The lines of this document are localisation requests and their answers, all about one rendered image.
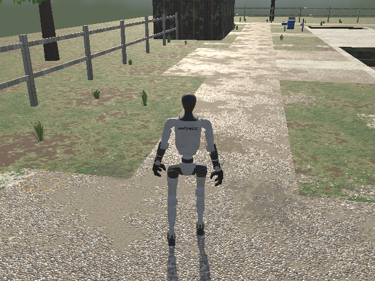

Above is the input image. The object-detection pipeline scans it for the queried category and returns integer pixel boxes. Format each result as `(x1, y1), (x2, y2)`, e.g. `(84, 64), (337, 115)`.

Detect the robot left hand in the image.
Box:
(152, 163), (166, 177)

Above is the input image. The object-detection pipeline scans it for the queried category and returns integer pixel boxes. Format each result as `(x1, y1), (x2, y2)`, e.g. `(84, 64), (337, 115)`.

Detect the robot left upper arm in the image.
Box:
(160, 118), (176, 150)

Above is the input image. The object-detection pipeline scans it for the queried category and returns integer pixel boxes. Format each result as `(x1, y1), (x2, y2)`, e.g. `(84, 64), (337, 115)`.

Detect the left robot foot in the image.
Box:
(167, 231), (176, 246)

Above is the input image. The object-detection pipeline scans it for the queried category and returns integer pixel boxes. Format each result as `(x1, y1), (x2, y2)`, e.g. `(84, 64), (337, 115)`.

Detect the robot right hand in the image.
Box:
(210, 169), (223, 186)

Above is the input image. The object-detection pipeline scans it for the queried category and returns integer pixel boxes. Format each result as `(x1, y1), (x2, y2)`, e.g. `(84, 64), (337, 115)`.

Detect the robot right forearm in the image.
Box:
(209, 143), (221, 172)

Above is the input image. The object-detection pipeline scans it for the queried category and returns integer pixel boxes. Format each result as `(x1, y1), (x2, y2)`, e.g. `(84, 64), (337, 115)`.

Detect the right robot shin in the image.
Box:
(196, 187), (204, 228)

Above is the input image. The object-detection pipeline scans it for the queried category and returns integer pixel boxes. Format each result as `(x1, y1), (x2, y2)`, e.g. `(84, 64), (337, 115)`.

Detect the robot right upper arm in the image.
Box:
(200, 119), (215, 152)

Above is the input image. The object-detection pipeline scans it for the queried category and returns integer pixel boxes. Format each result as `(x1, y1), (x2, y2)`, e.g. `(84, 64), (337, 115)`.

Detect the robot left forearm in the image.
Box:
(154, 141), (166, 165)

